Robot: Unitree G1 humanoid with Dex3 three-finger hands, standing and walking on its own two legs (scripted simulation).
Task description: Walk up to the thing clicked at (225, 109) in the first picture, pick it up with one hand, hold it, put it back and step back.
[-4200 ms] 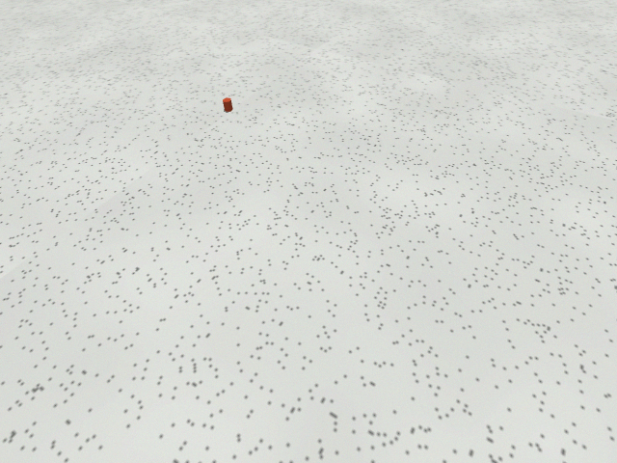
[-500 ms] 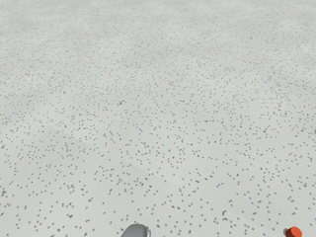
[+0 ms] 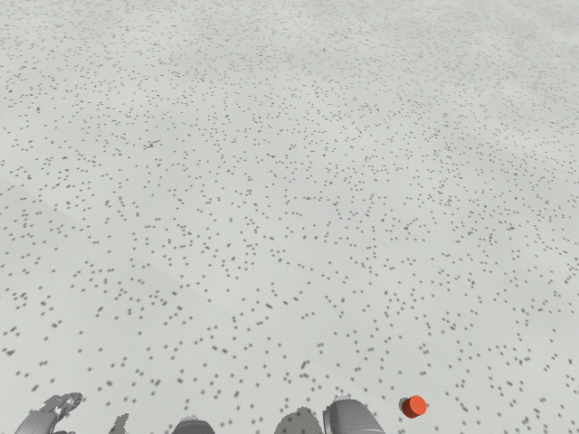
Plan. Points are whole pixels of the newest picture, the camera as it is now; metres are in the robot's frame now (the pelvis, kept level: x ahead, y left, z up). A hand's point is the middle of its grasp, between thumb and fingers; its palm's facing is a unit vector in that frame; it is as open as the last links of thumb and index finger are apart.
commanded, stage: walk up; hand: left
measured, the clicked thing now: (413, 407) +0.28 -0.45 -0.70
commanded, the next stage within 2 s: none
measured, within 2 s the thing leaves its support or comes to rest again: neither
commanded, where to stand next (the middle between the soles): -0.06 -0.74 m, yaw +9 degrees
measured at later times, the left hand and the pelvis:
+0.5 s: hand out of the picture +0.02 +0.07 -0.14, palm faces +0.00 -0.95 -0.33, open 7.4 cm; pelvis -0.04 -0.20 +0.01, yaw +5 degrees
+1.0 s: hand out of the picture -0.05 -0.16 -0.12, palm faces +0.00 -0.93 -0.36, open 7.4 cm; pelvis -0.09 -0.43 +0.02, yaw +4 degrees
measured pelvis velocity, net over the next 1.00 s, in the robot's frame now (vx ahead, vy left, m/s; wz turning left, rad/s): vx -0.09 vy -0.43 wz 0.06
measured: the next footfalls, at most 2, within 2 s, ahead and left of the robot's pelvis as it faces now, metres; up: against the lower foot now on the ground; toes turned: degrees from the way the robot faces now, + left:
right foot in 0.06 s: +0.09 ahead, -0.24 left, +0.00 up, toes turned +1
left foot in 0.40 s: +0.04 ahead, -0.09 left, +0.00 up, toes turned +8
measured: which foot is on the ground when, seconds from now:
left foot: down 0.00-0.08, up 0.10-0.38, down 0.40-0.82, up 0.84-1.00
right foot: up 0.00-0.04, down 0.06-0.42, up 0.44-0.78, down 0.80-1.00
